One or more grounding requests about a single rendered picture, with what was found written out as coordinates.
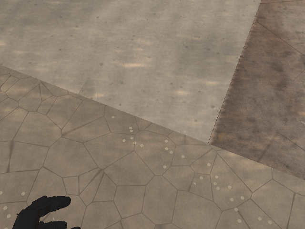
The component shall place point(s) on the left robot hand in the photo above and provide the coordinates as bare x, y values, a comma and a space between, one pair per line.
29, 218

